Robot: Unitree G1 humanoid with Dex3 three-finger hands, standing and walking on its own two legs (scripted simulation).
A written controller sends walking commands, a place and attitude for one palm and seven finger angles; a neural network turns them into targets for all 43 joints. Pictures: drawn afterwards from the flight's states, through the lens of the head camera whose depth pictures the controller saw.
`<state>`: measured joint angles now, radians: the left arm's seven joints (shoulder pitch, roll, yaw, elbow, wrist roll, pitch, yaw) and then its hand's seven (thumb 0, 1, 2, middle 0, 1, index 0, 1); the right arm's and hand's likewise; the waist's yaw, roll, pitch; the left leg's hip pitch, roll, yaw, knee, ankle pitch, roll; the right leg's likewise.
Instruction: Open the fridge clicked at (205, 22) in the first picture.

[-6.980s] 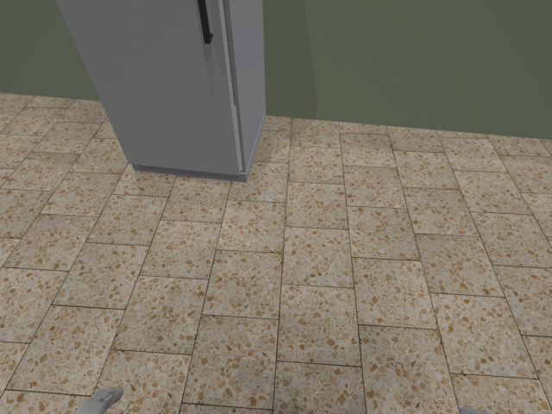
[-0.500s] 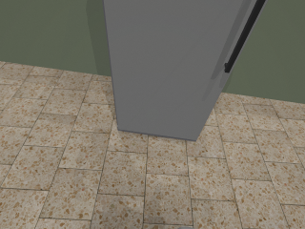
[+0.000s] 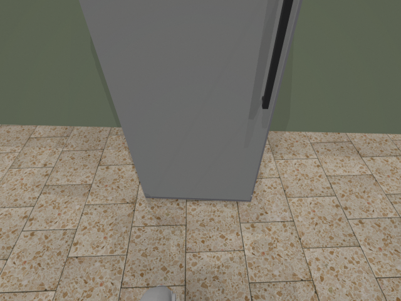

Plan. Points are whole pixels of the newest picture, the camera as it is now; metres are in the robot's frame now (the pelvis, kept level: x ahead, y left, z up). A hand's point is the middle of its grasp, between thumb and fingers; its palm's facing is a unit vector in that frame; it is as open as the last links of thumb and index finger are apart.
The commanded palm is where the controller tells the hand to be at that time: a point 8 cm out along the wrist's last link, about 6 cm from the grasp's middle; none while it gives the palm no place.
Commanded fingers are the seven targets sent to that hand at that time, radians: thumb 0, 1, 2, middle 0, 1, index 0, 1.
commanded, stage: take the last steps up to it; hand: right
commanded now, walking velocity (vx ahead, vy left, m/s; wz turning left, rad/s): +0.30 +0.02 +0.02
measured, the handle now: (277, 39) +0.74 -0.17 +0.19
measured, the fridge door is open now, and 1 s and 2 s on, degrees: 0 0 0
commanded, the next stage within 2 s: come to a stop and stand still in 0.62 s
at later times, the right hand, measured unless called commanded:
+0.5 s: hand (269, 291) +0.20 -0.14 -0.17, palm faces +0.05 +0.97 -0.23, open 7.1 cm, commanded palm none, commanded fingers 0.00 -0.90 -0.90 0.20 0.30 0.20 0.30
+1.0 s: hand (279, 262) +0.27 -0.18 -0.19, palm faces +0.06 +0.98 -0.17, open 7.3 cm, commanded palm none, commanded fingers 0.00 -0.90 -0.90 0.20 0.30 0.20 0.30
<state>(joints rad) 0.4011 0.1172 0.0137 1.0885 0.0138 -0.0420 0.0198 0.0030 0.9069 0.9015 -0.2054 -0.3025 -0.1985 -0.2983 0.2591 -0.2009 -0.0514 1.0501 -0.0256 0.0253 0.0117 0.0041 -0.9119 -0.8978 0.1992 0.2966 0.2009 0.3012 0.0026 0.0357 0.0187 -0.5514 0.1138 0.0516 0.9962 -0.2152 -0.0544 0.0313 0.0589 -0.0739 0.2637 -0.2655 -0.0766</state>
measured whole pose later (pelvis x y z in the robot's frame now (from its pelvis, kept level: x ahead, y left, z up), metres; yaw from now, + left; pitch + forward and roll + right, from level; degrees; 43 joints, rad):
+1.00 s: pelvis +0.25 +0.00 +0.00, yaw +0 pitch -2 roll +1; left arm 0.17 0.14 0.03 1.05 0.02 0.00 0.05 -0.01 0.95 0.90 -0.21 -0.30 -0.20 -0.30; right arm 0.24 -0.18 -0.05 1.07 -0.02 0.05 -0.03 0.00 -0.91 -0.90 0.20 0.30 0.20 0.30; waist -0.01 0.05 0.07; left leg -0.41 0.06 0.03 0.92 -0.41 -0.04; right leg -0.23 -0.03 -0.15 0.44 -0.18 -0.06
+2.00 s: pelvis +0.19 +0.03 -0.01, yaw -2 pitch -2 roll +2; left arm 0.30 0.20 0.02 1.06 0.02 0.02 0.00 0.01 0.91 0.90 -0.20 -0.30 -0.20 -0.30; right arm 0.35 -0.21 -0.01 1.02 -0.03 0.01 -0.03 0.00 -0.91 -0.90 0.20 0.30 0.20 0.30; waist 0.01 0.01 0.02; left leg -0.24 0.03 0.08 0.44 -0.17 -0.01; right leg -0.29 0.02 -0.09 0.48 -0.16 -0.08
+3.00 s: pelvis +0.22 +0.01 +0.00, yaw -1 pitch -2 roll +1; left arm 0.20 0.22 0.01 1.12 0.01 0.00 0.00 0.00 0.91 0.90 -0.21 -0.30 -0.20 -0.30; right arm 0.26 -0.23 0.01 1.08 -0.03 0.00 -0.04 0.00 -0.91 -0.90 0.20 0.30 0.20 0.30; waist 0.01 0.02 0.06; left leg -0.16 0.07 0.05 0.37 -0.17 -0.05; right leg -0.17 0.07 -0.12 0.35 -0.15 -0.11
